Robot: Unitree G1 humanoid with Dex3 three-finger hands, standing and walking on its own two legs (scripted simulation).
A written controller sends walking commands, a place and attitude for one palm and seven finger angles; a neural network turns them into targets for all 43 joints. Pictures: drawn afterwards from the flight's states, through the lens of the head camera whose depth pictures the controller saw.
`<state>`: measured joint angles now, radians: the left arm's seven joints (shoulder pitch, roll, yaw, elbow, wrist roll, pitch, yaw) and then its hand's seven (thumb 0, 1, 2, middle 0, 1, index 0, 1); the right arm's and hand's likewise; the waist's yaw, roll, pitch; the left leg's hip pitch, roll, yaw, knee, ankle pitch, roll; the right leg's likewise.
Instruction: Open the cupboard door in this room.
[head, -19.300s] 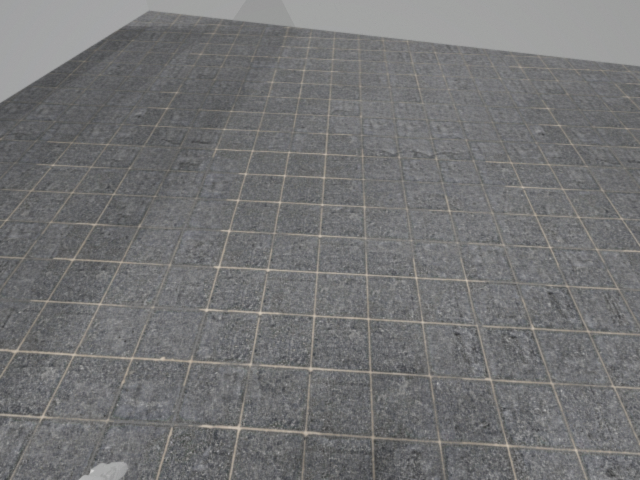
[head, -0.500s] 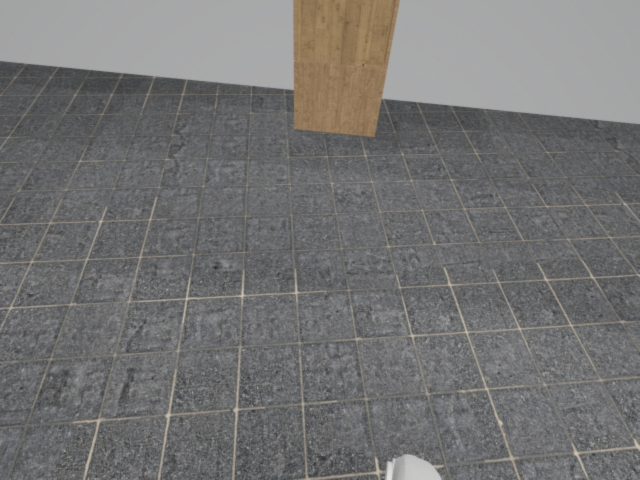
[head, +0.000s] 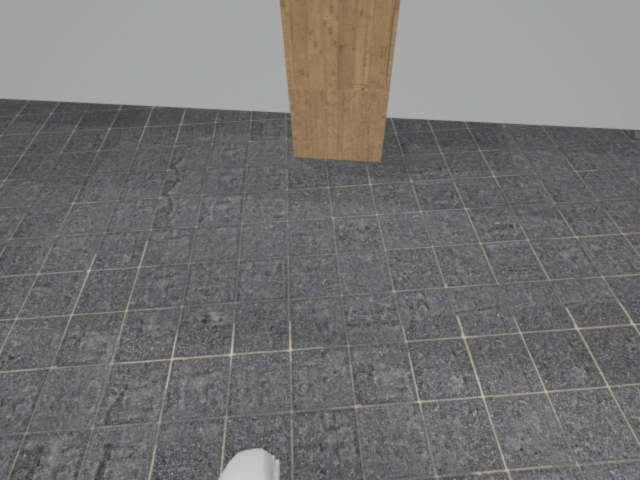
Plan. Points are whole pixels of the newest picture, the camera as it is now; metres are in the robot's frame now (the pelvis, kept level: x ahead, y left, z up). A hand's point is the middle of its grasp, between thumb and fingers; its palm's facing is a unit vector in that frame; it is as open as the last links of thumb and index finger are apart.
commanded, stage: turn or walk to find it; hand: left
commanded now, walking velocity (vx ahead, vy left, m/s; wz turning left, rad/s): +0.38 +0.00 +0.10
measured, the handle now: out of the picture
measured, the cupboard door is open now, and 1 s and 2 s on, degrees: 0 0 0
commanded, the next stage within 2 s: stand and wait in 0.72 s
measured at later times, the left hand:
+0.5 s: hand (174, 424) +0.23 +0.25 -0.17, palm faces +0.07 -0.99 -0.15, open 7.4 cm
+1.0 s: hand (241, 277) +0.50 +0.19 -0.16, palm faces +0.04 -0.97 -0.23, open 7.2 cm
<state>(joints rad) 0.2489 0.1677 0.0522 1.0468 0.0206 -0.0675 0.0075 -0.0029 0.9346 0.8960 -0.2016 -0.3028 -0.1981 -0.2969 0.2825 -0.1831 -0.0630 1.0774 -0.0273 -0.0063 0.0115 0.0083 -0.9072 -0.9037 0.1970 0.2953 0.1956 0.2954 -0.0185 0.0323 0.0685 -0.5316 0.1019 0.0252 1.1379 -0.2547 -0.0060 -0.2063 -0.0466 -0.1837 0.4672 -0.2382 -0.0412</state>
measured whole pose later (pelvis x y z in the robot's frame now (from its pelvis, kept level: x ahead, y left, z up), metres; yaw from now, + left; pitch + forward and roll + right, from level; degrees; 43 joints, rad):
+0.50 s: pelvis +0.21 +0.07 +0.00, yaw +0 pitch -1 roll +0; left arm 0.26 0.18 0.06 1.08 0.03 -0.02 -0.02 0.01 0.91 0.90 -0.20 -0.30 -0.19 -0.30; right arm 0.23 -0.17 -0.06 1.03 -0.01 -0.08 -0.02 -0.02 -0.95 -0.90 0.20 0.30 0.20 0.30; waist 0.02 -0.04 0.04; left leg -0.15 0.01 0.18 0.39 -0.23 0.06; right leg -0.55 -0.14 -0.07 1.13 -0.25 0.03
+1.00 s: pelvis +0.41 +0.00 +0.00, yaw +1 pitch -1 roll +0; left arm 0.14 0.16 0.05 1.03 0.01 -0.07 0.02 -0.02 0.95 0.90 -0.20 -0.30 -0.20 -0.30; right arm 0.27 -0.17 -0.05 1.09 -0.02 -0.01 -0.01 0.01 -0.91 -0.90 0.20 0.30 0.20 0.30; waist -0.03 0.04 0.09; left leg -0.45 0.10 0.05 1.04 -0.37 -0.04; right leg -0.27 -0.05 -0.18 0.49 -0.20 -0.05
